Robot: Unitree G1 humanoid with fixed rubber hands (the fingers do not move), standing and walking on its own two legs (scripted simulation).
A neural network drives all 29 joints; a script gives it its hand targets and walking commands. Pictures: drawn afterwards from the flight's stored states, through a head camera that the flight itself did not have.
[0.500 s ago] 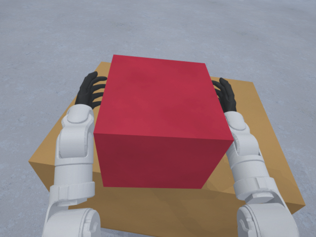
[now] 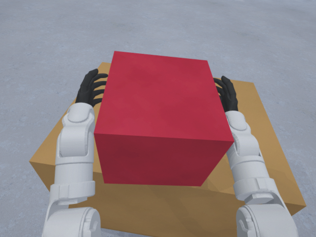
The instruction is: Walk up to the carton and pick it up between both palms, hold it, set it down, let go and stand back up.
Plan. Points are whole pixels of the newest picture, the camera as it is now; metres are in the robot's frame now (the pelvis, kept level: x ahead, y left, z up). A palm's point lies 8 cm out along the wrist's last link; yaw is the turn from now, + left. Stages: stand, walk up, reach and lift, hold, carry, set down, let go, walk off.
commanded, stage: set down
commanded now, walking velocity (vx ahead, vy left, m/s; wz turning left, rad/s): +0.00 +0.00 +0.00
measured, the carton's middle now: (157, 119) +0.36 +0.00 +0.13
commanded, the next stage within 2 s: none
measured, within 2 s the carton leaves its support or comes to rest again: neither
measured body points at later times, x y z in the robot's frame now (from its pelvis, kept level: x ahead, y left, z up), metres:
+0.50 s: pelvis +0.03 +0.00 +0.00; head +0.03 +0.03 +0.45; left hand +0.41 +0.16 +0.14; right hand +0.40 -0.18 +0.13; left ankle +0.00 +0.10 -0.75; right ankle +0.03 -0.10 -0.75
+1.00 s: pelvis +0.02 +0.00 +0.00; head +0.02 +0.02 +0.45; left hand +0.42 +0.15 +0.12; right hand +0.40 -0.19 +0.11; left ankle +0.00 +0.10 -0.75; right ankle +0.03 -0.10 -0.75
